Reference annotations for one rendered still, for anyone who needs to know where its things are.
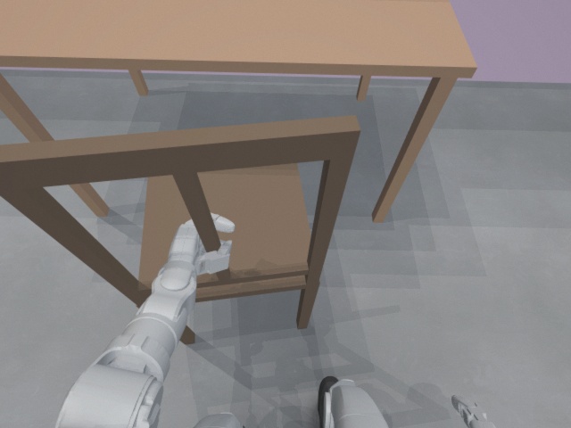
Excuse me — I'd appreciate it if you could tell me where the chair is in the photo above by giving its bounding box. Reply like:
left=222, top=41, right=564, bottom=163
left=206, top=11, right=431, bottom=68
left=0, top=115, right=361, bottom=345

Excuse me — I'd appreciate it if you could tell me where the left robot forearm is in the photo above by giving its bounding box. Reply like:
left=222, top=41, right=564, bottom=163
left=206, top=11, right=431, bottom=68
left=54, top=260, right=197, bottom=428

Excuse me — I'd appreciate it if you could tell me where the right robot hand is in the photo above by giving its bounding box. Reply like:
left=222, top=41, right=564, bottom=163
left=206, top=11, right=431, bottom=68
left=451, top=395, right=496, bottom=428

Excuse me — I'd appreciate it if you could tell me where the right robot thigh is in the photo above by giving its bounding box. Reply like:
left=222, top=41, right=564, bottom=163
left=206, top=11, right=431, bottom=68
left=324, top=385, right=389, bottom=428

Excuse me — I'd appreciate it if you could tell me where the table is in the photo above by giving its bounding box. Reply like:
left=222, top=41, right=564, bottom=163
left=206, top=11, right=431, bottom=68
left=0, top=0, right=477, bottom=223

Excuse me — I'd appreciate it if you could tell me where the right robot shin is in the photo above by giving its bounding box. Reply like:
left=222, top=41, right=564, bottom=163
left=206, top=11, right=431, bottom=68
left=330, top=379, right=356, bottom=390

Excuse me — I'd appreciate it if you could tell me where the left robot hand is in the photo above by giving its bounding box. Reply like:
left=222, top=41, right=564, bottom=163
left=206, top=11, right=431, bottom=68
left=168, top=213, right=235, bottom=276

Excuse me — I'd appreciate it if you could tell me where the robot left upper arm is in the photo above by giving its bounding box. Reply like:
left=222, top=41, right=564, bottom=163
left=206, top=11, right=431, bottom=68
left=58, top=364, right=163, bottom=428

